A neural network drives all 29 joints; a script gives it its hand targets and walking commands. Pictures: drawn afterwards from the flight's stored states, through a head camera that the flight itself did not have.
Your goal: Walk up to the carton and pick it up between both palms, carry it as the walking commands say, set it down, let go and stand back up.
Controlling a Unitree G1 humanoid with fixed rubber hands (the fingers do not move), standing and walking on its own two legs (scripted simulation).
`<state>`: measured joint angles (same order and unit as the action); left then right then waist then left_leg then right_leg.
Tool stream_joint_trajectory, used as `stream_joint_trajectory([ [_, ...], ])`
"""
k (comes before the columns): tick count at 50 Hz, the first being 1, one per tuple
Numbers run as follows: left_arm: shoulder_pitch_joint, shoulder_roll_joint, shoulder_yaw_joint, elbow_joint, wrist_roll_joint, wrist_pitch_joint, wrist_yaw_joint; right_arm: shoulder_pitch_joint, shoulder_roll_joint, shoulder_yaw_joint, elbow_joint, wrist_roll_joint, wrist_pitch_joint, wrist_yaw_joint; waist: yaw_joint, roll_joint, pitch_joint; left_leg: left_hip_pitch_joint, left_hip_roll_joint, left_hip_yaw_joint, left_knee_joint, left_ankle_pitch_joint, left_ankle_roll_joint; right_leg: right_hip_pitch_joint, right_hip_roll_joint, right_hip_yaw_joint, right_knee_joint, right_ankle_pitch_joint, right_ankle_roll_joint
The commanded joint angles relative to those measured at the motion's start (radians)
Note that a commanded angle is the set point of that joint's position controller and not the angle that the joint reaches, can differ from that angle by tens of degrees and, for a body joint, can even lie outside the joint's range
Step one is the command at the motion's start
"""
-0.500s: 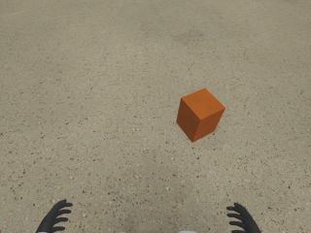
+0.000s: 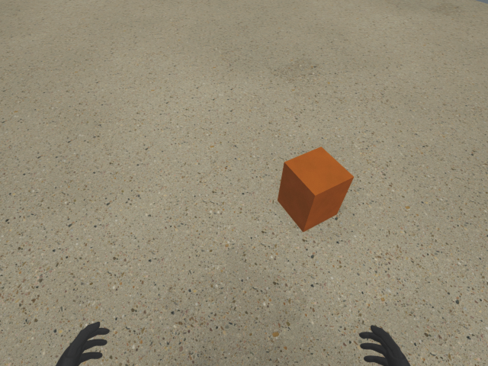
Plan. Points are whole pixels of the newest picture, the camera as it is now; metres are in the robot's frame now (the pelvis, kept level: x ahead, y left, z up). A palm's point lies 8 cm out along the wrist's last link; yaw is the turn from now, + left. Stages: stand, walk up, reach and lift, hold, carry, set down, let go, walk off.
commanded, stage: stand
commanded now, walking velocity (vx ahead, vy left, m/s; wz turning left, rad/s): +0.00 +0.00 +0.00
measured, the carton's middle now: (312, 189) +0.94 -0.35 -0.61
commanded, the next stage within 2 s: walk up in 1.32 s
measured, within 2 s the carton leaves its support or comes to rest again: neither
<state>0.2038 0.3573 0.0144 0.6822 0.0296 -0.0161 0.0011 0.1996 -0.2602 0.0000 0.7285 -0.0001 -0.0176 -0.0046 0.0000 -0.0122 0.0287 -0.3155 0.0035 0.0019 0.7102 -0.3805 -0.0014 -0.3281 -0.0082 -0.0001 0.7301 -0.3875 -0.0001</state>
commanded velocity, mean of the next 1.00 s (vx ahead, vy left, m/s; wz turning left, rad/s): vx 0.00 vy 0.00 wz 0.00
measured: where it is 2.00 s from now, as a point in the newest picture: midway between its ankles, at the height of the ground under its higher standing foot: outside the picture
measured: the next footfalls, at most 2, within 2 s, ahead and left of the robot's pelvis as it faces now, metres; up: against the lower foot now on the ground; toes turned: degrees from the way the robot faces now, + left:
right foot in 1.82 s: +0.02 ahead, -0.19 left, +0.00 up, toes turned -8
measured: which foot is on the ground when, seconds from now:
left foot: down 0.00-1.00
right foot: down 0.00-1.00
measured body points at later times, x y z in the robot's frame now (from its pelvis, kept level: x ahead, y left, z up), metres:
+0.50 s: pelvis +0.00 +0.00 +0.00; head +0.01 -0.01 +0.45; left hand +0.13 +0.29 -0.09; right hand +0.12 -0.26 -0.11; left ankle +0.00 +0.13 -0.72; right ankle +0.00 -0.12 -0.72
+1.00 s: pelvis -0.02 -0.01 +0.00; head -0.02 -0.01 +0.45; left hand +0.10 +0.29 -0.09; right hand +0.09 -0.27 -0.12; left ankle +0.00 +0.13 -0.72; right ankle +0.00 -0.12 -0.72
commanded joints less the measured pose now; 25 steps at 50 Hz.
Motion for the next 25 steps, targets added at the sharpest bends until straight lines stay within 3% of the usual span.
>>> stream_joint_trajectory([
  [1,-0.053,0.169,0.048,-0.015,-0.014,-0.04,0.004,-0.096,-0.276,-0.071,-0.032,-0.027,-0.038,-0.002,0.001,0.077,-0.083,0.0,0.095,-0.09,-0.144,0.211,0.077,0.058,-0.079,0.092,-0.12,0.249,-0.089],
  [2,-0.051,0.194,0.064,-0.013,-0.019,-0.044,0.007,-0.07,-0.292,-0.088,-0.013,-0.026,-0.04,-0.004,0.002,0.021,-0.055,-0.013,0.083,-0.085,-0.162,0.187,0.073,0.057,-0.074,0.086,-0.126,0.257,-0.087],
  [4,-0.055,0.193,0.065,-0.005,-0.009,-0.036,0.008,-0.097,-0.294,-0.079,-0.034,-0.031,-0.036,-0.01,-0.003,0.061,-0.043,-0.004,0.113,-0.122,-0.158,0.208,0.077,0.031,-0.069,0.101,-0.137,0.205,-0.085],
  [5,-0.037,0.175,0.052,-0.008,-0.017,-0.042,0.005,-0.075,-0.312,-0.087,-0.013,-0.025,-0.035,-0.003,0.004,0.023,-0.091,0.026,0.09,-0.102,-0.131,0.247,0.073,0.057,-0.077,0.087,-0.132,0.257,-0.086],
  [6,-0.049,0.183,0.054,0.0,-0.018,-0.044,0.006,-0.052,-0.301,-0.086,-0.004,-0.026,-0.037,-0.007,-0.011,0.006,-0.092,0.043,0.102,-0.105,-0.156,0.231,0.073,0.048,-0.076,0.089,-0.138,0.256,-0.087],
  [8,-0.052,0.176,0.042,0.009,-0.02,-0.044,0.009,-0.074,-0.265,-0.076,-0.02,-0.025,-0.035,0.0,-0.018,0.014,-0.098,0.055,0.094,-0.077,-0.122,0.246,0.068,0.038,-0.083,0.112,-0.123,0.304,-0.09],
  [9,-0.028,0.197,0.052,0.01,-0.02,-0.048,0.014,-0.06,-0.267,-0.072,-0.003,-0.031,-0.035,-0.003,-0.006,0.047,-0.105,0.037,0.074,-0.067,-0.11,0.259,0.066,0.083,-0.1,0.124,-0.143,0.33,-0.097],
  [11,-0.065,0.19,0.053,0.021,-0.021,-0.049,0.012,-0.047,-0.278,-0.079,0.015,-0.02,-0.03,-0.007,-0.026,-0.016,-0.104,0.055,0.081,-0.08,-0.11,0.282,0.07,0.058,-0.109,0.122,-0.138,0.358,-0.099],
  [13,-0.045,0.176,0.048,0.013,-0.015,-0.047,0.01,-0.085,-0.281,-0.073,-0.004,-0.019,-0.035,-0.004,-0.017,0.029,-0.108,0.06,0.101,-0.089,-0.127,0.302,0.077,0.046,-0.096,0.108,-0.135,0.342,-0.093],
  [14,-0.051,0.199,0.052,0.015,-0.015,-0.045,0.014,-0.074,-0.27,-0.08,-0.013,-0.021,-0.036,-0.002,-0.02,0.013,-0.077,0.064,0.082,-0.079,-0.129,0.289,0.068,0.042,-0.091,0.097,-0.133,0.341,-0.09],
  [15,-0.043,0.212,0.051,0.024,-0.019,-0.039,0.016,-0.095,-0.273,-0.068,0.006,-0.022,-0.029,0.0,-0.002,0.042,-0.097,0.056,0.088,-0.074,-0.15,0.291,0.06,0.078,-0.092,0.099,-0.14,0.354,-0.088],
  [16,-0.052,0.198,0.048,0.027,-0.012,-0.034,0.019,-0.095,-0.25,-0.071,0.005,-0.022,-0.026,-0.006,0.007,-0.017,-0.074,0.037,0.087,-0.074,-0.149,0.292,0.066,0.082,-0.094,0.093,-0.151,0.35,-0.091],
  [17,-0.042,0.197,0.056,0.023,-0.022,-0.038,0.015,-0.046,-0.273,-0.067,0.026,-0.019,-0.022,-0.008,-0.002,0.012,-0.072,0.037,0.094,-0.085,-0.157,0.302,0.071,0.077,-0.105,0.104,-0.147,0.319,-0.087],
  [19,-0.049,0.19,0.053,0.021,-0.01,-0.044,0.015,-0.082,-0.268,-0.067,0.017,-0.022,-0.033,-0.01,-0.001,0.013,-0.093,0.034,0.103,-0.089,-0.161,0.27,0.071,0.086,-0.092,0.099,-0.137,0.338,-0.079],
  [20,-0.046,0.193,0.055,0.032,-0.025,-0.042,0.013,-0.084,-0.275,-0.064,0.018,-0.026,-0.037,-0.011,-0.015,0.047,-0.075,0.04,0.109,-0.103,-0.156,0.27,0.084,0.059,-0.082,0.109,-0.135,0.319,-0.079],
  [21,-0.043,0.184,0.05,0.042,-0.028,-0.037,0.008,-0.077,-0.286,-0.067,0.03,-0.024,-0.038,-0.006,-0.001,0.054,-0.082,0.028,0.103,-0.106,-0.159,0.249,0.075,0.066,-0.087,0.098,-0.127,0.296,-0.086],
  [23,-0.054,0.189,0.05,0.022,-0.017,-0.038,0.01,-0.113,-0.277,-0.071,0.005,-0.026,-0.034,-0.012,0.004,0.0,-0.045,-0.006,0.091,-0.108,-0.163,0.191,0.076,0.054,-0.081,0.112,-0.143,0.281,-0.095],
  [24,-0.081,0.182,0.048,0.039,-0.015,-0.043,0.01,-0.112,-0.258,-0.068,0.016,-0.028,-0.032,-0.008,-0.011,0.041,-0.054,0.031,0.097,-0.107,-0.164,0.209,0.075,0.036,-0.084,0.121,-0.149,0.256,-0.097],
  [25,-0.067,0.209,0.051,0.033,-0.009,-0.047,0.012,-0.086,-0.265,-0.064,0.017,-0.025,-0.031,-0.004,-0.013,0.007,-0.08,0.012,0.103,-0.108,-0.174,0.21,0.085,0.084,-0.081,0.095,-0.148,0.267,-0.083],
])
